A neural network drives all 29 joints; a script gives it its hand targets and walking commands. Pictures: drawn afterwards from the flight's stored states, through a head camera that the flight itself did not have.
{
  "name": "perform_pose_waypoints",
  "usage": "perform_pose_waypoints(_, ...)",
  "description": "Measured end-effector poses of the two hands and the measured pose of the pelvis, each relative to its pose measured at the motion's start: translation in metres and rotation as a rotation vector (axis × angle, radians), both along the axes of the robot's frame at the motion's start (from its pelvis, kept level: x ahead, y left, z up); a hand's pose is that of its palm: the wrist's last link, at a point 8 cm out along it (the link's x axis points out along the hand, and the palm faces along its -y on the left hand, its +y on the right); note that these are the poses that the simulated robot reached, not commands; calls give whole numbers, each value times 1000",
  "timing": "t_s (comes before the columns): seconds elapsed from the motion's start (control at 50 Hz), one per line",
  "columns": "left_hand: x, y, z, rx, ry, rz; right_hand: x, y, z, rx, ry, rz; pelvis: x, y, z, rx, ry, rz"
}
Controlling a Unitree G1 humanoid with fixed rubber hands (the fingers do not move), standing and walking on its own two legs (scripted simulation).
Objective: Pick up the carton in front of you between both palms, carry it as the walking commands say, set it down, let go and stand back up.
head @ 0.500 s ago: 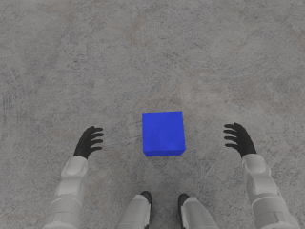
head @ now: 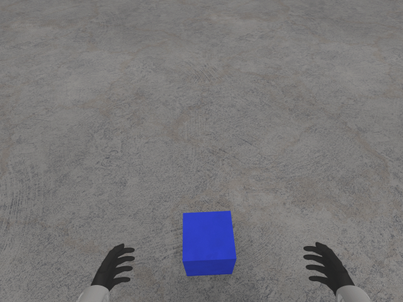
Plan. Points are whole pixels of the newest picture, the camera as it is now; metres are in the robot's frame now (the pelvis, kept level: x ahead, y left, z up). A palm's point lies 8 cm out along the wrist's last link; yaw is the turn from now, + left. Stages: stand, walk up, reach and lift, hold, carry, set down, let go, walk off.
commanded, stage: let go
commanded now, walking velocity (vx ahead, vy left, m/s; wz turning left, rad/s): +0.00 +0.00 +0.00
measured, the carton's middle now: (208, 244) +0.43 +0.02 -0.65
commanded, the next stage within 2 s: stand in 0.24 s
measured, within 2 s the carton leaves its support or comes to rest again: neither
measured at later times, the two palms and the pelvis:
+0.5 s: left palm (71, 292) +0.15 +0.30 -0.08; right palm (356, 294) +0.15 -0.27 -0.08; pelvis +0.01 +0.01 -0.01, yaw +0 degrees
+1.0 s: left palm (68, 301) +0.13 +0.30 -0.09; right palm (361, 301) +0.14 -0.28 -0.09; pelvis +0.01 +0.01 +0.00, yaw +1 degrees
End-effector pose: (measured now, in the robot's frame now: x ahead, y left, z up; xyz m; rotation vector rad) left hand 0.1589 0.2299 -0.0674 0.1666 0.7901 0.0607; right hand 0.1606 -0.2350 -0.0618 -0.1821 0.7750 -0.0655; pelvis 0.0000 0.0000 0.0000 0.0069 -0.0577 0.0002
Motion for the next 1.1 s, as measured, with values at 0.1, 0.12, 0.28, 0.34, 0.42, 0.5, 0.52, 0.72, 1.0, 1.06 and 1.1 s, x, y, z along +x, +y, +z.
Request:
perform_pose_waypoints(0.1, 3, 0, 1, 1, 2, -2, 1, 1, 1, 3, 5, -2, -1, 0, -1, 0, -29, -1)
perform_pose_waypoints(0.12, 3, 1, 1, 2, 3, -2, 2, 2, 1, 4, 4, -1, -1, 0, -1, -1, -33, -2)
perform_pose_waypoints(0.28, -2, 7, 0, 10, 18, 11, 3, 8, -1, 10, 6, -7, -1, 4, -2, -1, -40, 0)
perform_pose_waypoints(0.34, -5, 21, -5, 72, 18, 30, -3, 0, -10, -56, 34, -14, 0, 5, -4, -3, -3, 3)
perform_pose_waypoints(0.42, -9, 49, -8, 150, 28, 55, -10, -19, -15, -134, 70, -35, 3, 7, -5, -8, 25, 6)
perform_pose_waypoints(0.5, -12, 66, -12, 182, 48, 69, -15, -33, -15, -180, 95, -53, 7, 9, -6, -10, 41, 6)
perform_pose_waypoints(0.52, -12, 68, -13, 185, 54, 70, -15, -35, -15, -187, 100, -56, 8, 9, -6, -11, 44, 6)
perform_pose_waypoints(0.72, -12, 69, -24, 186, 109, 61, -13, -38, -20, -201, 135, -63, 15, 12, -4, -8, 52, 5)
perform_pose_waypoints(1.0, -26, 72, -25, 206, 152, 73, -25, -43, -27, -198, 185, -58, 12, 8, -2, -4, 38, 12)
perform_pose_waypoints(1.06, -32, 73, -25, 210, 164, 79, -28, -46, -28, -200, 194, -58, 10, 7, -1, -3, 34, 14)
perform_pose_waypoints(1.1, -37, 73, -25, 211, 172, 83, -31, -48, -28, -202, 200, -57, 8, 6, 0, -3, 31, 15)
